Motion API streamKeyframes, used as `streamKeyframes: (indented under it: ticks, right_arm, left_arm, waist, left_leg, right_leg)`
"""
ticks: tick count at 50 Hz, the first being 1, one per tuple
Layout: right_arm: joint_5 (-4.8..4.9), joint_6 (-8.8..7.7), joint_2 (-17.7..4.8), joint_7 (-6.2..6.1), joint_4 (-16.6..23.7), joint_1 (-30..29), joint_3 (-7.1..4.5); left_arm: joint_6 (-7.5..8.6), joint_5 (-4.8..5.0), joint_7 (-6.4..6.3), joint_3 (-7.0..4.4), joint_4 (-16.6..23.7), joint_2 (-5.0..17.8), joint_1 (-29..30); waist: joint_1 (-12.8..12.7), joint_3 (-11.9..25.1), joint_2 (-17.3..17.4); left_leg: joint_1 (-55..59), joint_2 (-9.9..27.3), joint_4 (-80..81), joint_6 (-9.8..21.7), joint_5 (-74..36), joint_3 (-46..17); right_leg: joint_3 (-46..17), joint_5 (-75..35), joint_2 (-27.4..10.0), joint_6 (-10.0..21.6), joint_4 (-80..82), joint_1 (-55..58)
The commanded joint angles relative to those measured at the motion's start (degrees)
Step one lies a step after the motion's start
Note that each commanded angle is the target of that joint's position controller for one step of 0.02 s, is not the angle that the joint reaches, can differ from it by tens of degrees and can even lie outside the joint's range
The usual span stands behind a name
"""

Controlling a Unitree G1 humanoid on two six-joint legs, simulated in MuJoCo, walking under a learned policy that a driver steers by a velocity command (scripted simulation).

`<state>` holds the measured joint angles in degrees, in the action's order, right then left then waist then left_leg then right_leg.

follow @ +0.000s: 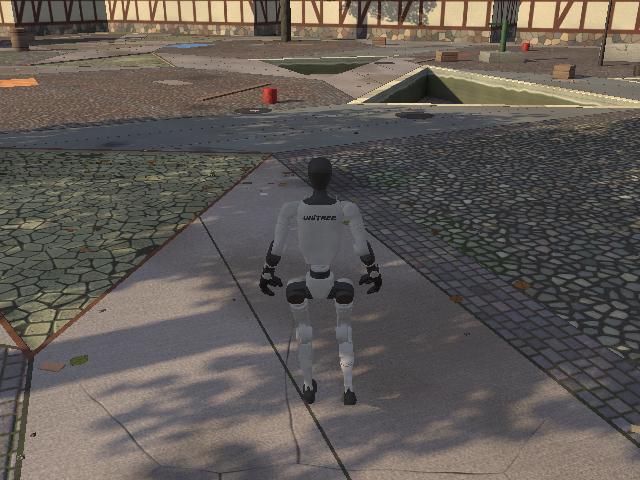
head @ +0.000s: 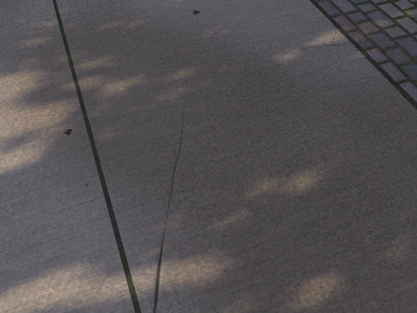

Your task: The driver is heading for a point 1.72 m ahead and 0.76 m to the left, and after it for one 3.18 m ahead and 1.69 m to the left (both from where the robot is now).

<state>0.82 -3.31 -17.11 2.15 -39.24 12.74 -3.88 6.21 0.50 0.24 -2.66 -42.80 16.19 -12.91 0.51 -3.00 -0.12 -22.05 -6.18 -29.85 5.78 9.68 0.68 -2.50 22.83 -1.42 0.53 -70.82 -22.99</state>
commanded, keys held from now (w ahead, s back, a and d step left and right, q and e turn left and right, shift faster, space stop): w+q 1.00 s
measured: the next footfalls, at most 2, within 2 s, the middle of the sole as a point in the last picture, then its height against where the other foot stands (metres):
right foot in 0.34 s outside the picture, level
left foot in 0.86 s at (146, 278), level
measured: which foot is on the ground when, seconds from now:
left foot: down 0.00-0.36, up 0.38-0.84, down 0.86-1.00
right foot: up 0.00-0.32, down 0.34-0.88, up 0.90-1.00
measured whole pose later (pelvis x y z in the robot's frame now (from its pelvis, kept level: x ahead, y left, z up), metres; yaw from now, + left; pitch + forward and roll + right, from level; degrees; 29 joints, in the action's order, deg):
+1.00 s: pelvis +0.51 +0.11 +0.00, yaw +36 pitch +1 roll +0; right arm 0.8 -2.2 -17.1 2.1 -35.2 12.9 -3.9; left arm 6.0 0.5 0.2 -2.9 -43.9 18.0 -12.0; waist -0.5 -4.0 -0.9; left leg -21.6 -5.0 -30.3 5.2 9.4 -0.2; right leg -2.1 21.7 -4.1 -0.3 -68.7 -23.9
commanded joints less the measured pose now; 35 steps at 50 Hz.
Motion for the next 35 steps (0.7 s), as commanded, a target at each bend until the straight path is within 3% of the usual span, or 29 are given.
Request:
streamKeyframes:
  ticks: [1, 3, 6, 8, 11, 14, 16, 17, 18, 19, 20, 21, 23, 24, 25, 29, 35]
  right_arm:
    - [-0.53, -0.76, -6.3, -0.75, 4.7, 0.9, -1.61]
    - [-0.34, -0.97, -7.4, -1.35, 4.3, 1.4, -1.87]
    - [0.17, -0.54, -8.8, -2.37, 3.4, 3.0, -2.29]
    - [0.5, 0.0, -8.8, -2.74, 2.8, 4.4, -2.31]
    - [0.71, 0.65, -9.1, -2.89, 1.9, 7.2, -2.43]
    - [0.73, 1.12, -8.5, -3.12, 1.6, 7.5, -2.4]
    - [0.55, 1.29, -7.4, -3.11, 2.3, 5.6, -2.14]
    - [0.18, 1.03, -4.7, -2.9, 3.1, 5.1, -1.17]
    - [0.33, 0.65, -1.0, -2.91, 4.5, 9.9, 0.02]
    - [1.27, 0.29, -2.3, -2.96, 5.3, 13.7, 0.37]
    - [1.63, 0.53, -7.7, -2.97, 4.2, 10.6, -0.96]
    - [0.97, 0.91, -8.9, -2.91, 5.0, 5.4, -1.39]
    - [0.0, 1.25, -7.3, -2.56, 6.1, 1.5, -1.68]
    - [0.65, 1.52, -6.1, -2.21, 6.4, 2.8, -1.56]
    - [0.9, 1.83, -5.1, -2.03, 6.2, 3.3, -1.36]
    - [0.39, 2.26, -3.2, -1.91, 7.4, -0.2, -0.77]
    - [0.53, 1.23, -1.4, 0.06, 9.2, -9.4, 0.12]
  left_arm:
    - [0.74, -1.12, -0.2, -2.07, 5.7, 7.3, 0.6]
    - [-0.33, -1.51, -0.53, -1.65, 5.6, 5.9, 0.4]
    - [-0.68, -1.68, -0.76, -0.78, 7.2, 4.0, 6.5]
    - [-0.34, -1.32, -0.38, -0.37, 7.9, 3.2, 10.7]
    - [0.35, -0.34, 0.42, -0.65, 9.0, 4.3, 15.0]
    - [1.2, 0.01, 1.02, -1.77, 9.1, 6.6, 14.2]
    - [1.81, -0.01, 0.8, -2.92, 7.5, 8.1, 7.7]
    - [2.16, -0.95, 0.4, -3.81, 6.8, 10.2, 1.1]
    - [2.01, -2.23, -0.08, -4.97, 6.0, 14.9, -6.8]
    - [1.17, -1.13, 0.5, -5.19, 4.0, 14.6, -9.8]
    - [0.82, -0.36, 0.37, -3.85, 5.2, 9.3, -7.2]
    - [0.19, -0.48, 0.05, -3.17, 5.5, 7.3, -4.8]
    - [-0.23, -1.07, -0.08, -2.15, 5.0, 4.9, -1.0]
    - [-0.08, -1.3, -0.17, -2.08, 4.7, 5.1, -0.1]
    - [0.17, -0.99, -0.13, -2.11, 4.2, 4.7, 0.1]
    - [0.57, -0.97, -0.23, -3.05, 1.7, 7.4, -0.8]
    - [-0.58, -0.32, -0.59, -3.4, -1.0, 9.8, -2.8]
  waist:
    - [-1.3, 6.0, 0.1]
    - [-1.7, 5.2, 1.0]
    - [0.2, 3.9, 2.6]
    - [2.1, 4.0, 4.3]
    - [4.0, 4.2, 5.5]
    - [2.8, 4.3, 7.1]
    - [-1.3, 5.9, 8.3]
    - [-4.5, 11.6, 6.4]
    - [-4.9, 20.5, -4.9]
    - [-3.8, 23.1, -19.3]
    - [-5.1, 15.3, -11.1]
    - [-5.5, 9.4, -6.5]
    - [-3.5, 2.9, -3.8]
    - [-1.9, 2.5, -6.8]
    - [-1.7, 2.3, -7.2]
    - [-1.8, 1.6, -4.2]
    - [-5.2, -0.3, -3.2]
  left_leg:
    - [14.3, 16.1, 15.5, 12.6, -13.8, -23.3]
    - [9.9, 14.9, 16.3, 12.4, -18.5, -19.5]
    - [6.4, 11.4, 16.0, 9.8, -17.3, -14.9]
    - [5.8, 9.6, 14.6, 7.7, -13.2, -13.9]
    - [8.4, 11.0, 12.2, 6.6, -7.9, -18.0]
    - [13.5, 13.2, 7.6, 5.4, -5.0, -24.1]
    - [13.2, 11.8, 2.2, 3.5, -7.7, -24.8]
    - [9.6, 9.1, -7.9, 1.5, -7.4, -21.9]
    - [-5.9, 2.1, -27.0, -2.6, 6.5, -14.2]
    - [-19.8, 1.6, -39.8, -4.3, 25.3, -10.9]
    - [-24.3, 5.2, -45.3, -4.9, 20.8, -11.9]
    - [-24.5, 7.1, -46.2, -5.2, 16.1, -9.6]
    - [-21.2, 10.2, -41.7, -5.0, 10.4, -8.6]
    - [-18.8, 11.3, -40.6, -5.2, 8.9, -8.1]
    - [-18.0, 11.9, -39.4, -5.5, 8.6, -7.3]
    - [-21.1, 12.8, -32.1, -6.8, 2.9, -6.6]
    - [-17.7, 11.7, -13.8, -5.6, -10.7, -1.6]
  right_leg:
    - [-2.9, -3.3, -4.5, -1.2, 4.6, -13.3]
    - [-1.5, -5.7, -4.5, -3.1, 9.8, -12.4]
    - [-0.2, -16.8, -2.8, -4.9, 22.5, -11.1]
    - [0.2, -24.2, -0.6, -5.1, 31.5, -7.9]
    - [-0.4, -26.7, 1.5, -4.7, 38.4, -5.5]
    - [-2.1, -21.3, 2.0, -2.6, 42.6, -3.6]
    - [-1.0, -19.8, 2.0, 0.0, 46.1, 5.2]
    - [-4.9, -19.2, -3.2, 3.0, 45.1, 17.1]
    - [-22.9, -13.5, -16.2, 10.2, 45.7, 38.0]
    - [-43.8, 1.1, -23.8, 15.5, 51.5, 44.0]
    - [-39.4, 9.2, -22.0, 13.4, 53.4, 38.1]
    - [-30.3, 5.5, -19.5, 11.0, 53.7, 31.1]
    - [-18.1, -6.5, -14.2, 8.9, 56.7, 19.9]
    - [-15.0, -9.3, -13.7, 9.1, 57.9, 17.0]
    - [-12.3, -11.6, -13.1, 9.5, 59.2, 15.6]
    - [-4.2, -21.9, -14.0, 10.9, 61.4, 16.8]
    - [6.7, -26.8, -12.5, 8.3, 61.1, 20.6]
Over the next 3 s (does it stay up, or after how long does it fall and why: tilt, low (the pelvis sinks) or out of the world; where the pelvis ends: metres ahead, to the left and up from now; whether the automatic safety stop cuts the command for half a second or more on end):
stays up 1.39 0.77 0.00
